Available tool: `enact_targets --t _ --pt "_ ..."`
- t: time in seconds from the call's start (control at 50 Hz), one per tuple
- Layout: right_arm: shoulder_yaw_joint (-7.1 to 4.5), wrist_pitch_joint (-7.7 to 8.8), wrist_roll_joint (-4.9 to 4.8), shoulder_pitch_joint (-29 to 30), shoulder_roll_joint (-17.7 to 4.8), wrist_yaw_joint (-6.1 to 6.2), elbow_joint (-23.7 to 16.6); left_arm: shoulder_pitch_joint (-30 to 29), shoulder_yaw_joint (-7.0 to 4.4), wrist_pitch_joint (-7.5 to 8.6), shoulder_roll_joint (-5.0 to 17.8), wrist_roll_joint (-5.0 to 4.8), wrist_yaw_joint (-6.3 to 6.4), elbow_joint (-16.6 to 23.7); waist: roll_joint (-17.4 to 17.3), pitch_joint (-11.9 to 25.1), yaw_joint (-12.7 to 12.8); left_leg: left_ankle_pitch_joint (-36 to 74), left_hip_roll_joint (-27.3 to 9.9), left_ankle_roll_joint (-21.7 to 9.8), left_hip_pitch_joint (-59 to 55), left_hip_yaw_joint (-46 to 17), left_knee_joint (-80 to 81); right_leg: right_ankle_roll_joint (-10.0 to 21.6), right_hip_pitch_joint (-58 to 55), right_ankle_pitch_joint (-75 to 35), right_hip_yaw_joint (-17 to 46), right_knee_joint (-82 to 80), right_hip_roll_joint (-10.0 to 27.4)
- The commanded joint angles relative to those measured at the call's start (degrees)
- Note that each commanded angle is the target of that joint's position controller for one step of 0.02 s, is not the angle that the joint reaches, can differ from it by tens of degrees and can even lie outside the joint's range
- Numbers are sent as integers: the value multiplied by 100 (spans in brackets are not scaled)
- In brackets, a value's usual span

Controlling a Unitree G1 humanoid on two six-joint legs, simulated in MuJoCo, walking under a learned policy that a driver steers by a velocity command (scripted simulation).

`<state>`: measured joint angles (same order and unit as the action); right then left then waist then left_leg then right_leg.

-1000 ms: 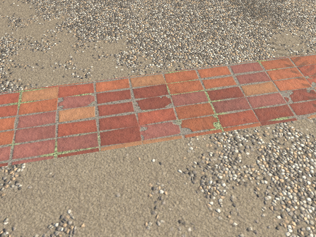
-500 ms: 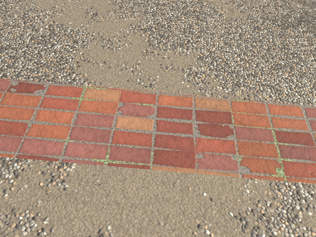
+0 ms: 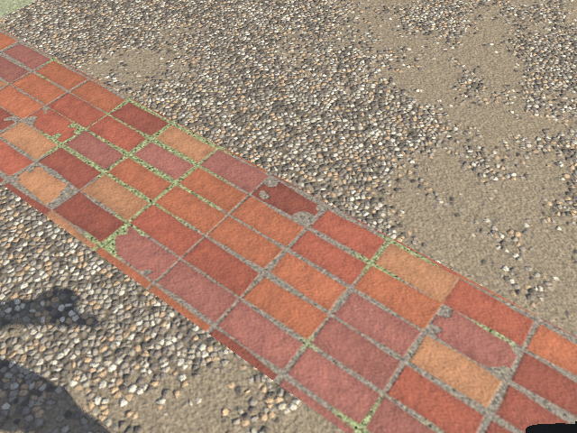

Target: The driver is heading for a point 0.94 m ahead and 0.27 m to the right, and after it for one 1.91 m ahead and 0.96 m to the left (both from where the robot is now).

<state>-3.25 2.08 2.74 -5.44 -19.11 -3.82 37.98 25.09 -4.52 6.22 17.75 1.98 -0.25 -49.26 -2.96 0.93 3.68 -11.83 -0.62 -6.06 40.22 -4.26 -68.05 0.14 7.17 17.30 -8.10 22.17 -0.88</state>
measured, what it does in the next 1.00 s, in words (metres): walks ahead, turning right: left foot, then right foot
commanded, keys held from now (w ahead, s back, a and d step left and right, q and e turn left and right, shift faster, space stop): w+e+shift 0.46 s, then e+shift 0.54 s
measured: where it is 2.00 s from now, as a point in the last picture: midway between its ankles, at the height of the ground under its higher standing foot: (356, 316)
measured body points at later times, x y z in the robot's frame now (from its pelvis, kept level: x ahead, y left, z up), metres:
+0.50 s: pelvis +0.45 +0.00 -0.01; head +0.47 -0.01 +0.44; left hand +0.72 +0.20 -0.09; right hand +0.32 -0.26 -0.13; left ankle +0.33 +0.13 -0.74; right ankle +0.58 -0.15 -0.66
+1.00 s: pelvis +0.72 -0.09 +0.00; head +0.75 -0.13 +0.44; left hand +0.97 +0.10 -0.11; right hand +0.71 -0.41 -0.10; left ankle +0.95 -0.03 -0.67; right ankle +0.71 -0.12 -0.74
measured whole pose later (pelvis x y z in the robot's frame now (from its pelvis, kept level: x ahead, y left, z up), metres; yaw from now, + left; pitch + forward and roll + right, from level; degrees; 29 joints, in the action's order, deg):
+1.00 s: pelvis +0.72 -0.09 +0.00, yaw -47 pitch +1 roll +1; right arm 0.0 -1.6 2.0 -2.5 -15.8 1.8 36.6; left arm 18.5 -5.3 -2.2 18.5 -0.1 0.8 -42.3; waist -1.4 -5.1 4.7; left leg -12.2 -2.6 4.0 38.8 -9.0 -54.5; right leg 7.9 15.5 9.7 14.0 27.1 -14.9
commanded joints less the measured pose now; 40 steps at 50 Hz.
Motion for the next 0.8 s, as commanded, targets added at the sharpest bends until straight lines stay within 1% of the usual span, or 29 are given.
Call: enact_targets --t 0.02,0.06,0.12,0.14,0.16,0.18,0.2,0.22,0.24,0.26,0.28,0.32,0.36,0.42,0.46,0.5,0.52,0.56,0.58,0.6,0.62,0.64,0.66,0.68,0.7,0.72,0.74,0.76,0.8 --pt "192 80 51 355 32 -116 -614 -479 74 175 257 -93 -68 300 505 -807 -641 772 -419 128 430 -59 1349 942 530 -514 1379 -1883 1320" --pt "310 162 -4 866 172 -215 -682 -291 64 172 392 -196 -102 254 354 -862 -456 1395 -267 147 -1121 654 2433 884 1310 -1468 1020 -2318 1091" --pt "279 216 -41 976 -13 -104 -633 71 -39 129 978 -161 -118 108 438 -687 -421 933 -28 130 -1659 763 3036 924 279 -3648 974 -1762 1299" --pt "218 240 -13 722 -158 -12 -551 205 -50 98 1111 -151 -95 30 559 -360 -555 496 172 104 -2054 781 3232 869 -174 -4899 916 -1035 1310" --pt "124 271 22 -113 -340 89 -303 269 -63 39 1212 -141 -65 -37 670 206 -966 214 387 64 -3095 790 3467 797 -216 -5505 851 195 1237" --pt "-1 294 81 -1168 -582 205 23 229 -48 8 1171 -176 -51 -34 711 765 -1469 215 193 47 -4565 622 3534 718 522 -4779 789 1717 980" --pt "-159 311 220 -2089 -1128 349 162 273 82 1 572 -128 -73 136 -10 1561 -1643 -1644 -1272 27 -5916 -916 3619 700 1772 -1960 731 3839 538" --pt "-227 311 253 -2178 -1443 379 110 695 215 1 -164 -398 -86 433 -1263 2522 -1166 -3100 -2709 -273 -6709 -3760 4715 639 3158 857 1104 5731 10" --pt "-226 258 122 -1844 -1130 372 135 193 120 -52 293 -363 -50 474 -687 1927 -1166 -3298 -2518 -298 -5967 -3833 5291 712 3698 300 1232 6066 233" --pt "-101 300 62 -1388 -628 363 175 -301 95 -88 342 -292 -74 520 -255 876 -997 -2478 -2207 -248 -5125 -2746 5184 703 3893 -168 1213 5784 488" --pt "-61 340 45 -1170 -384 337 264 -404 119 -123 203 -263 -120 495 -109 376 -787 -1435 -1967 -183 -4416 -2014 5282 649 3726 -346 1191 5495 655" --pt "8 414 -48 -1100 -125 350 417 -242 114 -328 7 -131 -214 417 -380 73 -402 -549 -1695 -18 -3646 -965 5521 539 3321 -363 1193 5256 827" --pt "38 526 -180 -1213 66 317 636 -639 128 -504 -162 -75 -273 577 -265 -235 -282 94 -1619 48 -3504 -301 5772 489 3623 -460 1129 5166 942" --pt "73 623 -182 -1226 205 311 816 -1433 186 -566 -222 -55 -380 917 -186 -633 -198 1318 -1273 196 -3303 941 6036 486 3862 -1364 835 4607 908" --pt "56 656 -159 -1179 98 352 875 -1847 228 -559 -152 -85 -444 1100 -93 -773 -131 1811 -1070 281 -3218 1536 6165 590 3597 -1968 583 3763 803" --pt "40 642 -192 -1187 -86 429 920 -2227 302 -502 -181 -15 -516 1216 232 -1052 -125 3261 -946 364 -3156 2036 6035 698 2949 -2382 4 2470 500" --pt "15 649 -212 -1301 -268 471 940 -2212 307 -467 -144 22 -541 1197 287 -938 -114 4307 -942 415 -3332 2119 5690 745 2487 -2537 -289 2040 194" --pt "-83 566 -262 -1392 -712 577 889 -1376 235 -428 87 32 -516 931 22 -303 238 6151 -1066 542 -3654 2070 4276 838 1301 -2388 -536 1703 -384" --pt "-143 467 -272 -1248 -900 595 828 -442 133 -418 305 33 -454 697 -78 230 676 6487 -1207 541 -3511 1957 3008 979 283 -2199 -382 1708 -564" --pt "-170 393 -277 -1065 -934 567 746 648 -13 -400 559 42 -324 368 -34 792 1110 5680 -1214 568 -3115 1784 1402 1166 -901 -2288 11 1538 -600" --pt "-120 345 -294 -1125 -559 468 833 580 -136 -400 831 0 -138 258 580 538 921 789 -344 732 -2201 1758 -571 1348 -1374 -2832 649 967 -173" --pt "25 303 -140 -1901 77 491 590 183 -261 -451 1545 10 -105 428 1432 627 62 -2577 267 953 -543 1442 -2840 1771 -2277 -7757 2286 1966 1033" --pt "59 296 -232 -2130 -149 521 194 168 -413 -497 1883 -51 -119 741 1199 2388 141 -2074 322 1007 211 175 -3386 2765 -3431 -7051 4156 1023 1924" --pt "92 316 -172 -1841 -381 549 175 -412 -411 -574 1630 -150 -40 1003 435 2093 20 -1539 65 908 300 -48 -2914 2683 -2717 -4946 4592 238 1835" --pt "70 293 -99 -1504 -466 540 172 -767 -296 -615 1201 -204 10 1033 -64 1190 -188 -1293 -132 903 222 -44 -2305 2430 -1635 -3869 4251 -112 1541" --pt "81 225 -2 -1268 -390 547 129 -916 -208 -616 929 -244 38 967 -278 590 -393 -1321 -261 946 40 -48 -1838 2245 -739 -3806 3909 -295 1272" --pt "75 79 52 -1262 -393 566 113 -935 -168 -585 793 -270 63 974 -347 303 -496 -1280 -398 1014 -336 -48 -1354 2082 -24 -4363 3560 -336 1111" --pt "82 -75 73 -1234 -336 581 89 -928 -138 -562 729 -262 59 932 -422 224 -583 -1317 -488 1095 -676 -24 -940 1957 507 -4721 3272 -351 947" --pt "132 -198 36 -1024 -143 598 -25 -903 -198 -502 880 -180 29 931 -417 380 -574 -1115 -515 1159 -1021 59 -262 1778 935 -5369 2890 -171 623"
